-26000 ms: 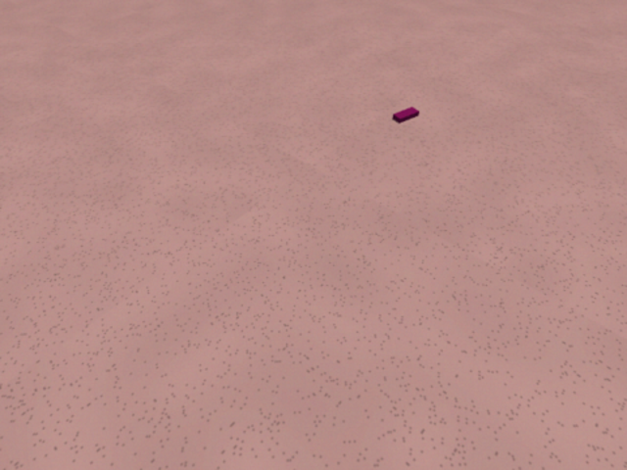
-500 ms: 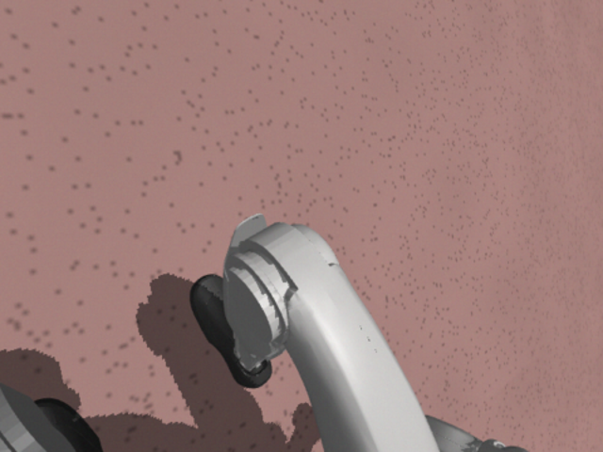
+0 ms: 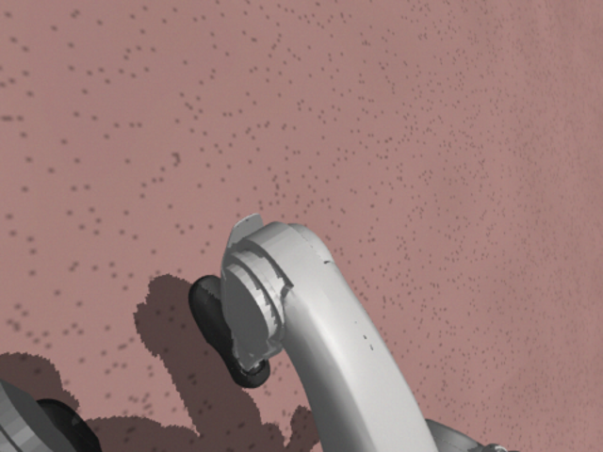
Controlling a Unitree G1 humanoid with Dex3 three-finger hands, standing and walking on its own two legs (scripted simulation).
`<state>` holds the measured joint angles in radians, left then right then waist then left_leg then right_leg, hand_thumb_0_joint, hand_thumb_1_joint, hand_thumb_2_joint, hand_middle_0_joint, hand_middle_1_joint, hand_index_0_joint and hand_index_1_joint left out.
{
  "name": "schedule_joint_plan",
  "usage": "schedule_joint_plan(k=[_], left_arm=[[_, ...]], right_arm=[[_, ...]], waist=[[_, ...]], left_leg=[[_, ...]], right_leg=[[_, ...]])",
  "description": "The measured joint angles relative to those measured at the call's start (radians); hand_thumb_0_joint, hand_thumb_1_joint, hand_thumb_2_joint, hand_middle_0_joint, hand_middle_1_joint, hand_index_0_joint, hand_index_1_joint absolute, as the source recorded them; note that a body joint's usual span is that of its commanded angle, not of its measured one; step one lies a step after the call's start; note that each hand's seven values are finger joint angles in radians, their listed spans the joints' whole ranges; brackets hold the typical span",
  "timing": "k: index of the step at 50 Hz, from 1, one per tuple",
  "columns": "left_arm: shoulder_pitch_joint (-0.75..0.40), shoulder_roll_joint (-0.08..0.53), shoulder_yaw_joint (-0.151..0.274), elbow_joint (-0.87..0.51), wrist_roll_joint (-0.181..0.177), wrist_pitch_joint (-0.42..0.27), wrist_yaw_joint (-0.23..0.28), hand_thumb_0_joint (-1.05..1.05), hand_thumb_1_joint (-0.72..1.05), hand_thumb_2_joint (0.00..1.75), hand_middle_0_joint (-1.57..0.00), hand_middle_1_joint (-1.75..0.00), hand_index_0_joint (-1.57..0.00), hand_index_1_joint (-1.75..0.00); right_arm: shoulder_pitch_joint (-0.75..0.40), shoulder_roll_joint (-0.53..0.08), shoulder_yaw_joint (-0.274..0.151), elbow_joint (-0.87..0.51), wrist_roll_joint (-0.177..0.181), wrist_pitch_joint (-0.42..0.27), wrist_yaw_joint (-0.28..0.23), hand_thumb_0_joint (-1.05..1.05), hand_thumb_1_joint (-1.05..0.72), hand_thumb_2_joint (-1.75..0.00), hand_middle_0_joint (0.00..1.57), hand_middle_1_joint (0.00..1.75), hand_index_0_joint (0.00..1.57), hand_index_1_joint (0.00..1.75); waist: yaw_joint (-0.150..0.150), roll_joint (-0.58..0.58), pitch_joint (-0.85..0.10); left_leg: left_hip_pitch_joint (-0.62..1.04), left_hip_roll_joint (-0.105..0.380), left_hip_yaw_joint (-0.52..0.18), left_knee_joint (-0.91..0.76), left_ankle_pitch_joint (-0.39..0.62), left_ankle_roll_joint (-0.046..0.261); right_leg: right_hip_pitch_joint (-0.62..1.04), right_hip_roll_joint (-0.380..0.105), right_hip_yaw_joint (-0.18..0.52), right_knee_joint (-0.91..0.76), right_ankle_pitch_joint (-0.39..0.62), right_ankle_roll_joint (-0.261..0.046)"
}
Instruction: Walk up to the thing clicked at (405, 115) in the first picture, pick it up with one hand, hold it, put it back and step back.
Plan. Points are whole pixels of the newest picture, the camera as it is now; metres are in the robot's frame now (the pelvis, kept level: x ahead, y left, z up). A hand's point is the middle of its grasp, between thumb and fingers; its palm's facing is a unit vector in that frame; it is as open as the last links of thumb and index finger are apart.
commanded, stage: close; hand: left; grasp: from above
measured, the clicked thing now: out of the picture +0.46 +0.34 -0.30
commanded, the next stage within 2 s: settle in 0.94 s
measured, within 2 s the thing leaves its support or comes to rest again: leaves its support in 1.48 s
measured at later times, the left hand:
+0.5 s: hand out of the picture +0.45 +0.33 -0.28, palm faces -0.06 -0.42 -0.90, open 9.5 cm
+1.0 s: hand out of the picture +0.45 +0.33 -0.27, palm faces -0.06 -0.42 -0.90, open 9.4 cm
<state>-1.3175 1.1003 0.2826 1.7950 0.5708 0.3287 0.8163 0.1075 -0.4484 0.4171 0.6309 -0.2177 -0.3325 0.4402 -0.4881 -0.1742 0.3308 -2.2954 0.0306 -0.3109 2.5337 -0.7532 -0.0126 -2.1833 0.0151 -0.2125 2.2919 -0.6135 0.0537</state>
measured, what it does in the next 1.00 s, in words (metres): stands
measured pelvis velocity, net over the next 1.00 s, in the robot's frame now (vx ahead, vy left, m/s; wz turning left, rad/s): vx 0.00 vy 0.00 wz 0.00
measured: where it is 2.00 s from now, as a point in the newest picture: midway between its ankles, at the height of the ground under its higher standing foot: (172, 409)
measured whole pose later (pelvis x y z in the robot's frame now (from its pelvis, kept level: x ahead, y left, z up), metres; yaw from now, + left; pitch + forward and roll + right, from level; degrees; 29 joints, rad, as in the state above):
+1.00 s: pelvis +0.00 +0.00 +0.00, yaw +0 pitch +27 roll -17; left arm -1.32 1.10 0.27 1.80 0.57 0.32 0.81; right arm 0.10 -0.45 0.42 0.63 -0.23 -0.35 0.43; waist -0.49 -0.17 0.33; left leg -2.29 0.03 -0.31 2.53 -0.75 -0.01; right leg -2.18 0.01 -0.21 2.29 -0.61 0.05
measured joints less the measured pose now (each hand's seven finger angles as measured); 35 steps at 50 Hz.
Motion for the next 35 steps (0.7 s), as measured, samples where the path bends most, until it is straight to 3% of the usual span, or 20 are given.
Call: schedule_joint_plan(k=[35], left_arm=[[-0.006,0.002,-0.007,0.006,-0.009,-0.007,0.008,-0.01,0.06,0.74,-0.56,-0.67,-0.61,-0.71]], right_arm=[[-0.005,-0.004,0.001,-0.003,-0.008,-0.018,-0.007,0.0,-0.89,-0.89,0.19,0.29,0.2,0.3]], waist=[[-0.001,-0.003,0.007]], left_leg=[[0.011,-0.002,-0.001,-0.005,0.002,-0.005]], right_leg=[[0.009,-0.002,-0.001,-0.002,0.001,-0.004]])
